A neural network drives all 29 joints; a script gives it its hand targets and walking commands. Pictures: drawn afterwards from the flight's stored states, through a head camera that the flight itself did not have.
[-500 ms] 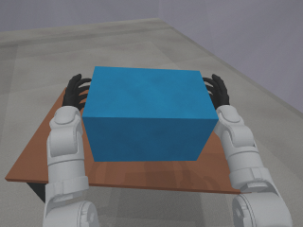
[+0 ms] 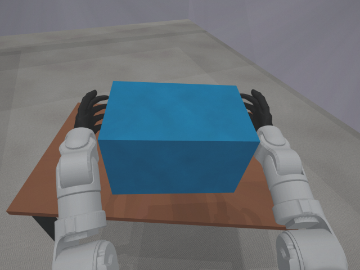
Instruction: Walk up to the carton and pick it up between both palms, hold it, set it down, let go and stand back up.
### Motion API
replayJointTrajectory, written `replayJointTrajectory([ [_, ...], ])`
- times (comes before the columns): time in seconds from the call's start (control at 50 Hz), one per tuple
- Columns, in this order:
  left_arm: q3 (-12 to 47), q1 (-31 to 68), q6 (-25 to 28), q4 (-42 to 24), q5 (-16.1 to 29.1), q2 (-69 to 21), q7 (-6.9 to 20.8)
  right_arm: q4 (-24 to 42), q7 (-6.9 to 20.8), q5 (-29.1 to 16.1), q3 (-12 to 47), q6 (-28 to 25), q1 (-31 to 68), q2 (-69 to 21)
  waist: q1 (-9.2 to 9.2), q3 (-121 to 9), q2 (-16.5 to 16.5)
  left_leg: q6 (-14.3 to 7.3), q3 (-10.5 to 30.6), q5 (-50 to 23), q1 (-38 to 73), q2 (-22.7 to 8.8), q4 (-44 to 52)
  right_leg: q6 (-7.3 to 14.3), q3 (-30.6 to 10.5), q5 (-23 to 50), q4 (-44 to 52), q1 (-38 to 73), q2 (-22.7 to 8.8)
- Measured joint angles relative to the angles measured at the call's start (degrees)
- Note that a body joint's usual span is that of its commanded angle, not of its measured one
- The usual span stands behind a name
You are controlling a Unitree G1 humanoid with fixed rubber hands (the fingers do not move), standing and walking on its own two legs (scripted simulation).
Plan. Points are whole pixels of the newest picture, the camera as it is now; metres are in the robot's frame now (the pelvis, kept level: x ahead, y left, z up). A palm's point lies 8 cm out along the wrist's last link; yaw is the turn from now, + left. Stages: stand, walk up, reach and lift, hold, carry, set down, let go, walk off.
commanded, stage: hold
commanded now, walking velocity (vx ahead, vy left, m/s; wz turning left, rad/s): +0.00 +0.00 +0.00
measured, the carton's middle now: (175, 138) +0.37 +0.00 +0.13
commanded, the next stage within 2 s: set down in 1.64 s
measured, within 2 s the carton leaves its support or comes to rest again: neither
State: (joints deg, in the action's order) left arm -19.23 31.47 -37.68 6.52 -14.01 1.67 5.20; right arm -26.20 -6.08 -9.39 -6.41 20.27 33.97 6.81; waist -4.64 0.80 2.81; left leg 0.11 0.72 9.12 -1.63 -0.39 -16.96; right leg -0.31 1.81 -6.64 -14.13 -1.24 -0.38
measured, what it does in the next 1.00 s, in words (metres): stands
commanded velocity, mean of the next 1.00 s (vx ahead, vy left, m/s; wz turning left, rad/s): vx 0.00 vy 0.00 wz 0.00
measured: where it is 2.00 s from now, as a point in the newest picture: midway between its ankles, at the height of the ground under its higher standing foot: outside the picture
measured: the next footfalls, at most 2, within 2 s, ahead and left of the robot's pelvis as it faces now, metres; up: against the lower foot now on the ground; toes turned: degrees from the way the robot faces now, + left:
none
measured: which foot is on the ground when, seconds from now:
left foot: down 0.00-1.00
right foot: down 0.00-1.00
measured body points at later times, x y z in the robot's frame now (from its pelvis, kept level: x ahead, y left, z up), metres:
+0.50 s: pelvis +0.01 +0.00 +0.00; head -0.02 +0.02 +0.45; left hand +0.38 +0.18 +0.17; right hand +0.37 -0.19 +0.17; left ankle +0.01 +0.12 -0.75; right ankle +0.02 -0.12 -0.75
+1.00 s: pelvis +0.00 +0.00 +0.00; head -0.03 +0.02 +0.45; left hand +0.37 +0.18 +0.18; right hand +0.37 -0.19 +0.18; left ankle +0.01 +0.12 -0.75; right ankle +0.02 -0.12 -0.75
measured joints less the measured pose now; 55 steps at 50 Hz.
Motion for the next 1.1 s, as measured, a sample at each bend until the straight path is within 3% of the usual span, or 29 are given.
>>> replayJointTrajectory([
  [0.56,1.2,-4.0,-2.2,-7.5,1.3,0.0,0.0,7.6,-1.0,-1.6,1.4,2.9,-2.9,0.1,-0.69,0.3,-0.3,0.1,0.3,0.9,-0.3,-0.2,-0.6,0.1,0.4,-0.5,0.5,0.3,0.2],
  [1.1,0.1,-1.5,-1.7,-3.8,0.9,0.1,0.2,4.4,-0.5,-0.3,0.3,2.6,-0.8,-0.3,-0.14,-0.2,-0.4,0.1,-0.1,0.1,-0.7,-0.2,0.0,0.2,0.0,-0.1,0.1,-0.6,0.2],
])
